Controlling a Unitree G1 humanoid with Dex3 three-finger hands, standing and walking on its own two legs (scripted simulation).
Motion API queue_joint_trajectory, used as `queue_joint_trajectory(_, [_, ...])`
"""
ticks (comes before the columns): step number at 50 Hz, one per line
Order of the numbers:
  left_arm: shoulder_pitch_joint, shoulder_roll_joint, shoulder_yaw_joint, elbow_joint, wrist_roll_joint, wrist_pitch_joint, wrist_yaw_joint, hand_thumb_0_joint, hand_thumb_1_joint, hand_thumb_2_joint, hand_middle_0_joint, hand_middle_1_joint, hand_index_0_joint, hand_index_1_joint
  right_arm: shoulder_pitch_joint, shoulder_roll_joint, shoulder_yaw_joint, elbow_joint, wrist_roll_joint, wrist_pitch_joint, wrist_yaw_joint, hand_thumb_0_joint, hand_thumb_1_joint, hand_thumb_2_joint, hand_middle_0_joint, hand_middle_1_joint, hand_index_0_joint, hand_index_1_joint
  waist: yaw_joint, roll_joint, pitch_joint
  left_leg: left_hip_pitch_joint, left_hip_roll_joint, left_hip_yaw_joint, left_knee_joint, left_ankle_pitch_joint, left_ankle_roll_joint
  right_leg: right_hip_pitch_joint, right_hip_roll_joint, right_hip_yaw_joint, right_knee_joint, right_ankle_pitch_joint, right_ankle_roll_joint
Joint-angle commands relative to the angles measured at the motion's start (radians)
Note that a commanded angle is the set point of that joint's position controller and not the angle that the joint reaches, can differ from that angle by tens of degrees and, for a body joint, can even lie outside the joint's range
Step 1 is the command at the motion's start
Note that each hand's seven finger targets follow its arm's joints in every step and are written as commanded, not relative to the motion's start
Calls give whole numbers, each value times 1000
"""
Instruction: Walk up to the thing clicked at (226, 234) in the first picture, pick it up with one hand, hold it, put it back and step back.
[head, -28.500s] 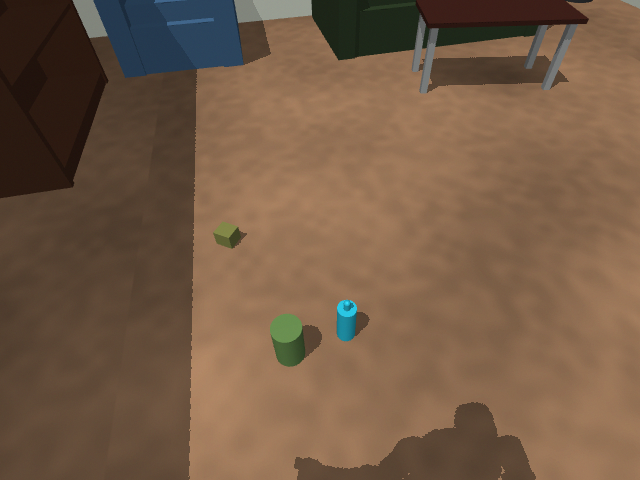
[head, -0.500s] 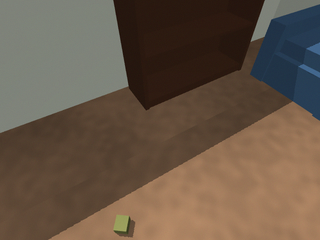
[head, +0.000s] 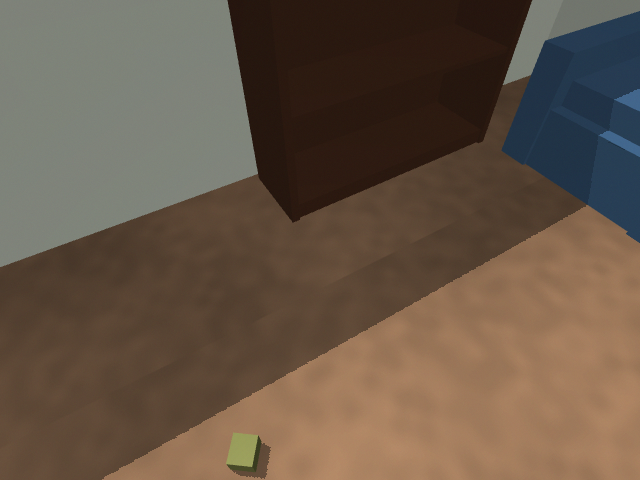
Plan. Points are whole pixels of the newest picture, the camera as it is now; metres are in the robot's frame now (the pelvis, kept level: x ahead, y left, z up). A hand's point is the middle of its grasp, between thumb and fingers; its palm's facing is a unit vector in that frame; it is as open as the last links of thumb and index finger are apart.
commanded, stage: stand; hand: left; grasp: from above
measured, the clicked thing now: (244, 452) +0.34 +0.26 -0.75
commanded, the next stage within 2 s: rise first in 0.40 s
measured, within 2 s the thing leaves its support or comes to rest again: neither
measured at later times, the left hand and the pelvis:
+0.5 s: hand out of the picture +0.07 +0.25 -0.16, palm faces -0.04 -0.94 -0.34, open 7.4 cm; pelvis +0.00 +0.00 +0.00, yaw +0 degrees
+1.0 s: hand out of the picture +0.12 +0.26 -0.22, palm faces -0.14 -0.89 -0.44, open 13.2 cm; pelvis -0.02 +0.00 -0.07, yaw +1 degrees
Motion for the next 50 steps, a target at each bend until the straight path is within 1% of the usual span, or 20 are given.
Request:
queue_joint_trajectory(1, [-19, 207, 43, -49, -4, -25, 13, 0, 899, 900, -200, -300, -200, -300, -41, -216, -40, -57, 6, -21, -11, 0, -900, -900, 200, 300, 200, 300, 2, 3, -79, 56, 122, -104, -44, 170, 19, -39, -99, 62, -49, 166, -48])
queue_joint_trajectory(8, [-23, 207, 45, -54, -3, -25, 14, 0, 899, 900, -200, -300, -200, -300, -30, -220, -40, -58, 4, -22, -12, 0, -900, -900, 200, 300, 200, 300, 2, 25, -105, 67, 124, -97, -36, 202, 24, -20, -105, 63, -43, 207, -50])
queue_joint_trajectory(18, [-20, 208, 47, -49, -3, -22, 13, 0, 899, 900, -200, -300, -200, -300, -28, -217, -37, -57, 4, -22, -14, 0, -900, -900, 200, 300, 200, 300, 4, 24, -69, 41, 116, -101, -52, 154, 21, -31, -101, 57, -54, 159, -47])
queue_joint_trajectory(24, [-30, 209, 48, -53, -3, -24, 13, 0, 899, 900, -200, -300, -200, -300, -18, -214, -38, -58, 3, -23, -14, 0, -900, -900, 200, 300, 200, 300, -1, 18, -86, 52, 119, -101, -45, 192, 20, -21, -103, 57, -43, 179, -52])
queue_joint_trajectory(25, [-25, 204, 46, -52, -3, -24, 12, 0, 819, 980, -120, -380, -120, -380, -22, -217, -37, -57, 4, -23, -13, 0, -820, -881, 198, 298, 198, 298, 2, 23, -85, 52, 121, -102, -44, 188, 22, -18, -105, 58, -46, 185, -51])
queue_joint_trajectory(26, [-376, 39, 52, -403, -43, -117, 26, 0, 739, 938, -157, -460, -158, -460, 21, -50, 6, -342, 70, -67, -31, 0, -900, -905, 199, 300, 199, 300, -115, 44, 3, -94, -16, -3, 32, 37, 15, -248, 39, -30, 25, 105, -41])
queue_joint_trajectory(27, [-478, 79, 69, -289, -42, -103, 32, 0, 659, 929, -126, -540, -119, -540, 68, -79, 0, -290, 74, -67, -40, 0, -855, -888, 199, 299, 199, 299, -81, 9, -42, -85, -20, -6, 41, 11, 18, -199, 34, -39, 26, 73, -39])
queue_joint_trajectory(28, [-305, 172, 129, -129, -22, -64, 36, 0, 579, 994, -63, -620, -48, -620, 101, -110, -10, -278, 72, -59, -47, 0, -849, -888, 199, 299, 200, 299, -65, -21, -14, -131, -24, -11, 58, -23, 20, -220, 43, -50, 37, 22, -48])
queue_joint_trajectory(29, [-243, 181, 144, -81, -6, -52, 23, 0, 499, 1039, -61, -700, -45, -700, 106, -114, -27, -306, 70, -50, -44, 0, -880, -896, 199, 299, 199, 299, -33, -5, -23, -158, -20, -8, 85, -14, 17, -237, 42, -54, 64, 13, -50])
queue_joint_trajectory(31, [-306, 260, 188, -104, 48, -57, 2, 0, 339, 1036, -54, -860, -57, -860, 136, -113, -55, -338, 54, -59, -53, 0, -898, -903, 199, 299, 199, 299, -23, -12, -159, -160, -23, -17, 152, 39, 19, -244, 37, -46, 128, 65, -50])
queue_joint_trajectory(33, [-161, 212, 194, -15, 119, -37, -31, 0, 187, 998, -30, -1015, -64, -982, 173, -106, -76, -370, 32, -62, -43, 0, -904, -903, 199, 299, 199, 299, -9, -7, -245, -205, -36, -24, 241, 112, 16, -259, 36, -46, 217, 129, -52])
queue_joint_trajectory(34, [-84, 209, 209, -5, 145, -30, -39, 0, 107, 986, -33, -1035, -58, -1011, 180, -104, -83, -393, 29, -62, -38, 0, -864, -893, 200, 299, 200, 299, 24, 13, -272, -220, -40, -27, 263, 137, 9, -265, 37, -49, 250, 137, -57])
queue_joint_trajectory(36, [-111, 233, 229, -152, 172, -24, -32, 0, -53, 1008, -49, -1045, -63, -1031, 167, -97, -93, -456, 32, -59, -35, 0, -887, -900, 200, 300, 200, 300, 47, 88, -367, -186, -44, -27, 277, 155, -2, -261, 39, -47, 276, 137, -58])
queue_joint_trajectory(37, [-135, 226, 228, -189, 174, -11, -20, 0, -133, 990, -57, -1059, -71, -1045, 155, -93, -90, -471, 31, -59, -35, 0, -889, -900, 200, 300, 200, 300, 41, 109, -352, -211, -40, -29, 289, 134, -7, -301, 43, -48, 290, 106, -57])
queue_joint_trajectory(38, [-80, 167, 200, -138, 182, 13, -14, 0, -213, 983, -64, -1059, -74, -1049, 148, -84, -85, -482, 33, -58, -31, 0, -868, -894, 200, 300, 200, 300, 30, 78, -295, -256, -34, -37, 301, 116, -7, -346, 48, -56, 302, 81, -58])
queue_joint_trajectory(39, [-94, 138, 179, -143, 193, 28, -9, 0, -293, 992, -69, -1044, -73, -1041, 143, -84, -84, -502, 34, -59, -27, 0, -879, -897, 200, 300, 200, 300, 13, 65, -255, -297, -29, -39, 318, 81, -6, -385, 49, -59, 318, 48, -58])
queue_joint_trajectory(42, [-119, 172, 202, -225, 214, 50, 8, 0, -521, 981, -88, -1051, -86, -1054, 124, -78, -91, -557, 35, -66, -20, 0, -889, -900, 200, 300, 200, 300, 11, 41, -277, -371, -20, -49, 386, 6, -2, -463, 52, -61, 390, -32, -57])
queue_joint_trajectory(44, [-112, 136, 192, -242, 223, 52, 10, 0, -551, 976, -93, -1034, -90, -1037, 131, -74, -91, -575, 29, -77, -14, 0, -910, -905, 200, 300, 200, 300, -3, 13, -262, -445, -13, -57, 448, -44, 2, -543, 55, -63, 453, -77, -56])
queue_joint_trajectory(47, [-136, 172, 224, -350, 252, 27, 12, 0, -565, 974, -92, -1057, -97, -1053, 135, -67, -97, -600, 22, -98, -12, 0, -922, -908, 200, 300, 200, 300, -4, 43, -327, -516, -9, -64, 547, -79, 2, -650, 49, -55, 560, -109, -56])
queue_joint_trajectory(50, [-41, 173, 237, -454, 291, 14, 16, 0, -568, 990, -81, -1069, -91, -1059, 128, -57, -92, -630, 19, -115, -18, 0, -932, -910, 200, 300, 200, 300, 2, 87, -385, -538, -6, -71, 600, -76, 0, -712, 49, -55, 637, -108, -58])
